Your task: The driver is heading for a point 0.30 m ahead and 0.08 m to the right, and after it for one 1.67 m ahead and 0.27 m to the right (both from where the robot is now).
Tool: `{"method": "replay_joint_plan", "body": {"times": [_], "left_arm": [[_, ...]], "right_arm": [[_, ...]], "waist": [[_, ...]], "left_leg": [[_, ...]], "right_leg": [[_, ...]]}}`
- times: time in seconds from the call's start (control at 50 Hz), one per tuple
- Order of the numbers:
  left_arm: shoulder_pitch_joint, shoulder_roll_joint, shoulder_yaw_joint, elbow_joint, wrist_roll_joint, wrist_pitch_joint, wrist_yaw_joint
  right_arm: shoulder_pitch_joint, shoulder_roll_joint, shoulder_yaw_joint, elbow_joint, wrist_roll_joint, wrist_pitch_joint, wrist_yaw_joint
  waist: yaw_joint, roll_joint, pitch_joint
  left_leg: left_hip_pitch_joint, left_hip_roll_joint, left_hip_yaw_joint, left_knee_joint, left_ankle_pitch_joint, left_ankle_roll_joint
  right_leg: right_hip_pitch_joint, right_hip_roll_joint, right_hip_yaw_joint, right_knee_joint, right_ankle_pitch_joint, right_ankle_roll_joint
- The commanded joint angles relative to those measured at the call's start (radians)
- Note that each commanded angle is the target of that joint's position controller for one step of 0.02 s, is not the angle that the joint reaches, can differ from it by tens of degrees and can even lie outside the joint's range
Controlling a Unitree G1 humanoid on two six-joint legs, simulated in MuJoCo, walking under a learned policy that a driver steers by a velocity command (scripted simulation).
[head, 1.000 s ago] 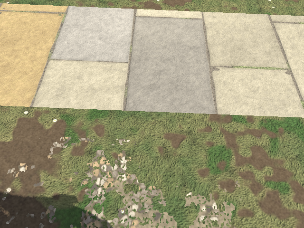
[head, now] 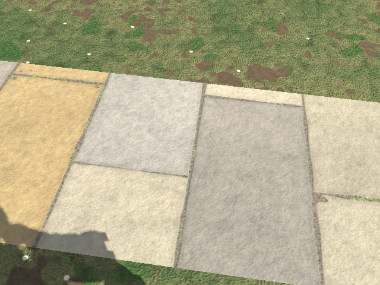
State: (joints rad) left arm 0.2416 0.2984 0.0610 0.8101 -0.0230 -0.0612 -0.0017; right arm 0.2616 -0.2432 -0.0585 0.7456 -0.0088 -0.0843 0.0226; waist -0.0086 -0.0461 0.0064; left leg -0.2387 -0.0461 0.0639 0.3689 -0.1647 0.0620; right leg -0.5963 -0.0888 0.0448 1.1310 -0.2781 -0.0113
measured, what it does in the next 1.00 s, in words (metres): walks ahead, turning right: right foot, then left foot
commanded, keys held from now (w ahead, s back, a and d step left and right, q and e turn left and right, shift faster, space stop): w+e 0.14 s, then e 0.24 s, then no key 0.62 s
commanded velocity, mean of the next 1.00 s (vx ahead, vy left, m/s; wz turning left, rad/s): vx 0.19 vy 0.00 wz -0.27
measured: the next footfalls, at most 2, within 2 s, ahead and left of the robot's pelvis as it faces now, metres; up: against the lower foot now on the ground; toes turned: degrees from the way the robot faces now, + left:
right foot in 0.32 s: +0.33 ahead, -0.16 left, +0.00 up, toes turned -12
left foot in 0.76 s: +0.37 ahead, +0.08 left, +0.00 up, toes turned -18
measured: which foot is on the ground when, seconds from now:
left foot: down 0.00-0.32, up 0.34-0.74, down 0.76-1.00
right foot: up 0.00-0.30, down 0.32-1.00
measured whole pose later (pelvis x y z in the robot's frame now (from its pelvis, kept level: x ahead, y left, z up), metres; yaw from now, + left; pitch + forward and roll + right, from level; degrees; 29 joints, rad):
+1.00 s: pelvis +0.29 -0.04 -0.01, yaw -17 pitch +0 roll +0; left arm 0.19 0.22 0.04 0.77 0.02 0.02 0.00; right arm 0.21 -0.21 -0.03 0.79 -0.02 -0.02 -0.03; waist 0.00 -0.01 0.01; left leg -0.27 0.02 -0.02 0.58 -0.31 -0.02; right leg -0.31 0.06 0.08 0.56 -0.25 -0.02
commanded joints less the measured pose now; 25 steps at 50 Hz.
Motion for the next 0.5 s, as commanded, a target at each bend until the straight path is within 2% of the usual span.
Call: {"method": "replay_joint_plan", "body": {"times": [0.02, 0.06, 0.12, 0.14, 0.18, 0.22, 0.26, 0.28, 0.3, 0.32, 0.34, 0.36, 0.38, 0.4, 0.42, 0.44, 0.46, 0.5], "left_arm": [[0.025, 0.045, 0.017, -0.052, 0.000, 0.011, 0.008], [-0.018, 0.039, 0.017, -0.065, 0.004, 0.009, 0.004], [-0.103, 0.022, 0.010, -0.088, 0.006, 0.003, -0.013], [-0.139, 0.013, 0.006, -0.101, 0.007, 0.003, -0.019], [-0.198, -0.001, -0.001, -0.132, 0.014, 0.001, -0.031], [-0.227, 0.007, 0.002, -0.166, 0.019, 0.001, -0.046], [-0.193, 0.037, 0.016, -0.184, 0.021, 0.003, -0.059], [-0.132, 0.061, 0.028, -0.176, 0.023, 0.003, -0.063], [-0.013, 0.097, 0.048, -0.149, 0.022, 0.002, -0.062], [0.096, 0.162, 0.075, -0.127, 0.023, 0.003, -0.045], [0.126, 0.264, 0.091, -0.132, 0.027, 0.012, -0.019], [0.111, 0.269, 0.079, -0.177, 0.036, 0.007, -0.023], [0.082, 0.206, 0.070, -0.201, 0.034, 0.016, -0.024], [0.010, 0.150, 0.053, -0.207, 0.021, 0.020, -0.020], [-0.035, 0.111, 0.041, -0.210, 0.011, 0.027, -0.014], [-0.066, 0.091, 0.033, -0.212, 0.012, 0.032, -0.009], [-0.081, 0.093, 0.030, -0.213, 0.026, 0.035, -0.009], [-0.095, 0.106, 0.033, -0.208, 0.041, 0.030, -0.008]], "right_arm": [[-0.034, -0.118, -0.032, -0.041, -0.009, -0.034, -0.008], [-0.016, -0.130, -0.035, -0.020, -0.009, -0.033, -0.016], [-0.008, -0.145, -0.036, -0.003, -0.003, -0.030, -0.025], [0.009, -0.153, -0.038, 0.007, 0.000, -0.028, -0.028], [0.023, -0.162, -0.040, 0.025, 0.003, -0.015, -0.036], [0.035, -0.181, -0.046, 0.037, 0.013, 0.005, -0.045], [0.017, -0.207, -0.054, 0.033, 0.025, 0.024, -0.058], [0.001, -0.219, -0.059, 0.027, 0.032, 0.034, -0.066], [-0.019, -0.220, -0.060, 0.019, 0.035, 0.043, -0.072], [-0.004, -0.201, -0.052, 0.012, 0.028, 0.041, -0.073], [0.079, -0.092, -0.018, -0.022, -0.032, 0.029, -0.063], [0.146, -0.091, 0.002, -0.036, -0.020, 0.007, -0.043], [0.060, -0.173, -0.018, -0.033, 0.012, 0.002, -0.032], [-0.009, -0.170, -0.015, -0.054, 0.026, 0.007, -0.034], [-0.033, -0.158, -0.015, -0.043, 0.014, 0.020, -0.048], [-0.036, -0.168, -0.021, -0.047, 0.005, 0.038, -0.059], [-0.020, -0.168, -0.025, -0.047, 0.006, 0.056, -0.062], [0.019, -0.137, -0.019, -0.036, 0.003, 0.071, -0.070]], "waist": [[0.026, 0.117, -0.005], [0.016, 0.105, 0.002], [-0.014, 0.100, 0.022], [-0.030, 0.094, 0.033], [-0.049, 0.081, 0.064], [-0.053, 0.098, 0.053], [-0.024, 0.135, 0.010], [0.008, 0.152, -0.028], [0.070, 0.137, -0.084], [0.120, 0.072, -0.152], [0.052, -0.177, -0.266], [0.039, -0.214, -0.484], [0.094, -0.055, -0.483], [0.075, -0.007, -0.352], [0.047, 0.070, -0.249], [0.018, 0.052, -0.195], [-0.009, 0.014, -0.169], [-0.030, -0.024, -0.163]], "left_leg": [[0.051, 0.280, -0.177, -0.234, 0.186, 0.164], [0.081, 0.271, -0.108, -0.234, 0.248, 0.146], [0.096, 0.251, -0.017, -0.243, 0.254, 0.113], [0.114, 0.260, -0.003, -0.246, 0.246, 0.109], [0.154, 0.268, 0.040, -0.204, 0.367, 0.097], [0.219, 0.286, 0.061, -0.128, 0.514, 0.081], [0.274, 0.296, 0.071, -0.021, 0.705, 0.055], [0.286, 0.291, 0.078, 0.070, 0.809, 0.038], [0.266, 0.261, 0.097, 0.226, 0.824, 0.011], [0.150, 0.198, 0.116, 0.459, 0.650, -0.042], [-0.193, 0.073, 0.111, 0.822, -0.179, -0.108], [-0.413, -0.049, -0.101, 1.092, -0.576, -0.135], [-0.437, 0.022, -0.198, 1.114, -0.485, -0.116], [-0.480, 0.062, -0.169, 1.051, -0.392, -0.105], [-0.470, 0.102, -0.150, 0.979, -0.333, -0.112], [-0.411, 0.123, -0.148, 0.917, -0.298, -0.116], [-0.337, 0.124, -0.140, 0.889, -0.280, -0.116], [-0.275, 0.111, -0.119, 0.822, -0.254, -0.127]], "right_leg": [[-0.110, -0.040, 0.071, -0.040, 0.125, 0.019], [-0.136, -0.029, 0.082, -0.137, 0.237, 0.022], [-0.095, -0.013, 0.034, -0.319, 0.381, 0.012], [-0.092, -0.010, 0.017, -0.362, 0.401, 0.008], [-0.082, 0.004, -0.015, -0.451, 0.402, -0.003], [-0.069, 0.025, -0.054, -0.497, 0.343, -0.015], [-0.009, 0.065, -0.090, -0.521, 0.233, -0.042], [0.065, 0.097, -0.114, -0.534, 0.185, -0.059], [0.205, 0.135, -0.126, -0.605, 0.222, -0.083], [0.417, 0.120, -0.063, -0.673, 0.441, -0.123], [0.753, -0.127, 0.258, -0.550, 0.963, -0.241], [0.962, -0.318, 0.662, -0.631, 0.985, -0.453], [0.902, -0.253, 0.547, -0.666, 0.851, -0.405], [0.776, -0.208, 0.418, -0.682, 0.738, -0.349], [0.627, -0.166, 0.344, -0.710, 0.666, -0.305], [0.491, -0.141, 0.306, -0.743, 0.620, -0.287], [0.383, -0.119, 0.281, -0.771, 0.596, -0.277], [0.292, -0.094, 0.223, -0.789, 0.648, -0.278]]}}
Keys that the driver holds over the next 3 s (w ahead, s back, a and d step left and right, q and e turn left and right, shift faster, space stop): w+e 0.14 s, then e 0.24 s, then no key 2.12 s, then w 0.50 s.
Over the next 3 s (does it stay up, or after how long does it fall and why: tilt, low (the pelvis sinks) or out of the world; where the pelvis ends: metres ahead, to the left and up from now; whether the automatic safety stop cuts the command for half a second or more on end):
stays up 0.42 -0.10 0.00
